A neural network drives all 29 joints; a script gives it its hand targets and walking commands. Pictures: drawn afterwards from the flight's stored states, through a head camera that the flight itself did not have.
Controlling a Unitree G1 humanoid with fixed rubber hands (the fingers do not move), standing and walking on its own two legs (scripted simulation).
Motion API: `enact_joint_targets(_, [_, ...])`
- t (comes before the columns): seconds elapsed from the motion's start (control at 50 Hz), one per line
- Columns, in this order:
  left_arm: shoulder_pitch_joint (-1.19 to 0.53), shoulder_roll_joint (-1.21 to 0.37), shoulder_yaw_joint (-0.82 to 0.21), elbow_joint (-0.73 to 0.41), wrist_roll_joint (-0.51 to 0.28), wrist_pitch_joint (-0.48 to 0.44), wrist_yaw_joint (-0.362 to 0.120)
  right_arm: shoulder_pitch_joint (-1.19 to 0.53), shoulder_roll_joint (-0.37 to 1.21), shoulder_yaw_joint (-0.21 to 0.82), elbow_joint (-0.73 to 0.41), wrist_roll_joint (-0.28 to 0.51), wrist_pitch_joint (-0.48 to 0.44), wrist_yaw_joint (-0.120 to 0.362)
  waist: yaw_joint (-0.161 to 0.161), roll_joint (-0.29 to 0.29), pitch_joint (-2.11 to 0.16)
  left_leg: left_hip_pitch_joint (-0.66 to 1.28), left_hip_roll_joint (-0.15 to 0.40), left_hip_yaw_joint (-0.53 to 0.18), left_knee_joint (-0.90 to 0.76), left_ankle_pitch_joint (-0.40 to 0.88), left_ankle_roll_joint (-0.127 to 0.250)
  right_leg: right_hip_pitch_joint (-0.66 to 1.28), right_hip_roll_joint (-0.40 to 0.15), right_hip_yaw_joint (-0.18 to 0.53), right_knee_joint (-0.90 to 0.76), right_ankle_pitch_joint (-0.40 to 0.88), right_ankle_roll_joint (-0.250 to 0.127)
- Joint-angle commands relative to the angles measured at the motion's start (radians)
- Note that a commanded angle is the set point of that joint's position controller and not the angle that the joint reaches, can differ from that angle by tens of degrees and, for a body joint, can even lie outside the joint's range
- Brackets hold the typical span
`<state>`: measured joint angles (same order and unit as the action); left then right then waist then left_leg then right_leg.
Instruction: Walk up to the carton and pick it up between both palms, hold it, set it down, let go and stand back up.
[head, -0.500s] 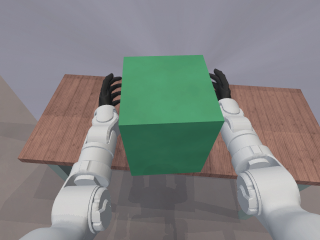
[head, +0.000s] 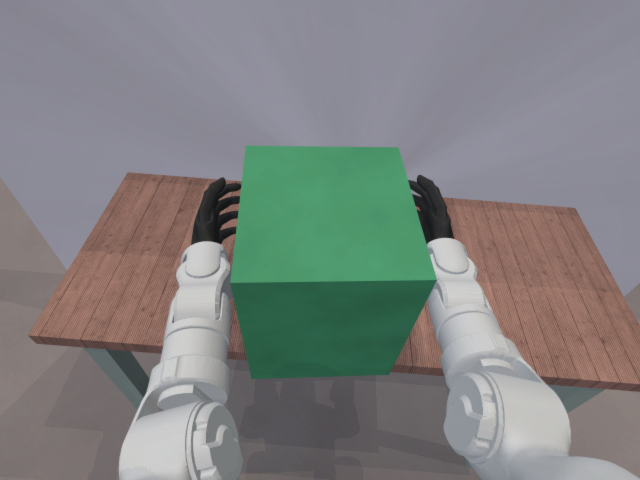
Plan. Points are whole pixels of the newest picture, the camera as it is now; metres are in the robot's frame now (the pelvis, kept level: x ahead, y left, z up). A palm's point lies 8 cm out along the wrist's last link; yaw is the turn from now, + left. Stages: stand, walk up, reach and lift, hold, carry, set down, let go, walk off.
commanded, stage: reach and lift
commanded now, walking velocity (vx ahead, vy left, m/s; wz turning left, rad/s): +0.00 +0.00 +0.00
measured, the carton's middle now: (322, 267) +0.38 +0.03 +0.05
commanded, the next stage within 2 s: none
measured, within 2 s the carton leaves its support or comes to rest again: leaves its support in 0.48 s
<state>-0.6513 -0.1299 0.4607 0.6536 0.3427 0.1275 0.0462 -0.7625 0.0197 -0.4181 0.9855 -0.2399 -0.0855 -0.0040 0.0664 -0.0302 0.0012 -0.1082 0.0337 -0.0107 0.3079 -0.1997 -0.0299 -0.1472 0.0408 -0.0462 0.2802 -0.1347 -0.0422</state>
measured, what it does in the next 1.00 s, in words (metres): stands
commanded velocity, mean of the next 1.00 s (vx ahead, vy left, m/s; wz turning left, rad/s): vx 0.00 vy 0.00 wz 0.00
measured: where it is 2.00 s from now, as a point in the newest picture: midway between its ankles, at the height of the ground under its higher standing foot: outside the picture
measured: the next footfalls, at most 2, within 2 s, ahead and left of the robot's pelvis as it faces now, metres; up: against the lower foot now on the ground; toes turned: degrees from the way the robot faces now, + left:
none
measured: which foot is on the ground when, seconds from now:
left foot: down 0.00-1.00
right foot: down 0.00-1.00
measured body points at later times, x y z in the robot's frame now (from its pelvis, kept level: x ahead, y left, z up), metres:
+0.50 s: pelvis +0.00 +0.01 +0.00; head +0.00 +0.03 +0.45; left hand +0.38 +0.18 +0.10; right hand +0.42 -0.11 +0.11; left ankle -0.02 +0.13 -0.75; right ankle +0.01 -0.09 -0.75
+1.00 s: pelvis -0.02 +0.00 +0.00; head -0.04 +0.04 +0.45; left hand +0.37 +0.18 +0.12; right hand +0.40 -0.11 +0.13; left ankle -0.02 +0.13 -0.75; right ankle +0.01 -0.09 -0.75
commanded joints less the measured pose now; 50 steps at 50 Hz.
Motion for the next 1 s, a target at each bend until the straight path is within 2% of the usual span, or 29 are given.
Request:
enact_joint_targets(0.0, [-0.518,-0.4,-0.292,-0.081,-0.005,-0.007,-0.071,-0.541,0.447,0.251,-0.086,-0.013,-0.075,0.123,0.025,0.026,-0.394,-0.1,-0.036,0.115,-0.032,0.288,-0.007,0.353,-0.03,-0.032,0.046,0.372,0.075])
enact_joint_targets(0.1, [-0.502,-0.422,-0.323,-0.103,-0.011,0.011,-0.056,-0.536,0.433,0.256,-0.086,0.003,-0.081,0.127,0.022,0.043,-0.425,-0.052,-0.032,0.108,-0.008,0.352,-0.013,0.296,-0.018,-0.042,0.033,0.334,0.058])
enact_joint_targets(0.18, [-0.507,-0.44,-0.348,-0.119,-0.021,0.01,-0.045,-0.553,0.429,0.274,-0.104,0.015,-0.095,0.128,0.02,0.041,-0.464,-0.034,-0.029,0.103,0.01,0.405,-0.017,0.286,-0.012,-0.048,0.034,0.36,0.051])
enact_joint_targets(0.38, [-0.617,-0.507,-0.452,-0.188,-0.066,-0.077,-0.024,-0.656,0.432,0.351,-0.176,0.028,-0.217,0.099,-0.007,0.021,-0.629,-0.011,-0.021,0.092,0.049,0.552,-0.038,0.357,-0.01,-0.059,0.068,0.583,0.047])
enact_joint_targets(0.48, [-0.691,-0.515,-0.457,-0.169,-0.062,-0.135,-0.032,-0.692,0.429,0.345,-0.161,-0.007,-0.283,0.079,-0.026,0.005,-0.639,-0.043,-0.021,0.093,0.025,0.493,-0.035,0.394,-0.029,-0.06,0.072,0.607,0.051])
enact_joint_targets(0.6, [-0.729,-0.489,-0.382,-0.088,-0.015,-0.176,-0.055,-0.707,0.411,0.268,-0.063,-0.07,-0.332,0.069,-0.029,0.001,-0.559,-0.083,-0.024,0.113,-0.031,0.321,-0.021,0.384,-0.051,-0.066,0.047,0.454,0.048])
enact_joint_targets(0.7, [-0.741,-0.449,-0.334,-0.063,0.002,-0.132,-0.07,-0.686,0.407,0.209,0.005,-0.08,-0.289,0.068,-0.033,0.004,-0.449,-0.093,-0.032,0.13,-0.079,0.155,-0.002,0.345,-0.062,-0.064,0.01,0.239,0.048])
enact_joint_targets(0.76, [-0.775,-0.445,-0.351,-0.093,-0.019,-0.09,-0.07,-0.701,0.413,0.206,-0.01,-0.059,-0.249,0.071,-0.039,0.017,-0.457,-0.074,-0.036,0.131,-0.082,0.126,0.002,0.318,-0.06,-0.063,0.0,0.169,0.048])
enact_joint_targets(0.82, [-0.814,-0.461,-0.4,-0.134,-0.051,-0.063,-0.059,-0.737,0.421,0.228,-0.054,-0.027,-0.224,0.076,-0.047,0.039,-0.528,-0.032,-0.038,0.122,-0.06,0.171,-0.005,0.298,-0.051,-0.068,0.006,0.177,0.046])
enact_joint_targets(0.9, [-0.847,-0.492,-0.478,-0.18,-0.094,-0.045,-0.037,-0.786,0.427,0.29,-0.123,0.026,-0.208,0.078,-0.052,0.063,-0.637,0.038,-0.036,0.1,-0.008,0.298,-0.021,0.282,-0.033,-0.073,0.026,0.258,0.042])
enact_joint_targets(0.98, [-0.843,-0.507,-0.517,-0.198,-0.123,-0.004,-0.032,-0.807,0.434,0.364,-0.173,0.092,-0.165,0.074,-0.052,0.051,-0.636,0.057,-0.036,0.079,0.015,0.35,-0.02,0.293,-0.026,-0.064,0.034,0.301,0.046])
